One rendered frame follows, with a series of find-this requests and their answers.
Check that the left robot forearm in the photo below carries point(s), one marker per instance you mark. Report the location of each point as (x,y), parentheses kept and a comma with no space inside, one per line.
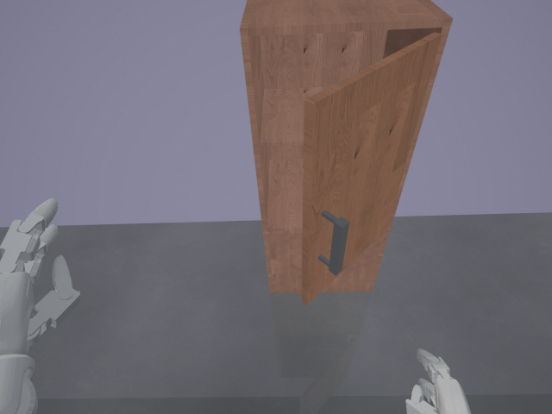
(17,392)

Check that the handle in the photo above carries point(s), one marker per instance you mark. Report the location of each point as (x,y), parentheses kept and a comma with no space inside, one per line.
(339,239)

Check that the left robot hand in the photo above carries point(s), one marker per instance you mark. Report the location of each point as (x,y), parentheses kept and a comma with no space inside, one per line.
(23,248)

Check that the cupboard door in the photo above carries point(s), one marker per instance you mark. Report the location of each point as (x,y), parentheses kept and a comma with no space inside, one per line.
(357,137)

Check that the right robot hand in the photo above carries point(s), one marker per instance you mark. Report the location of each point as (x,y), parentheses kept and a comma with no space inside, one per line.
(445,397)

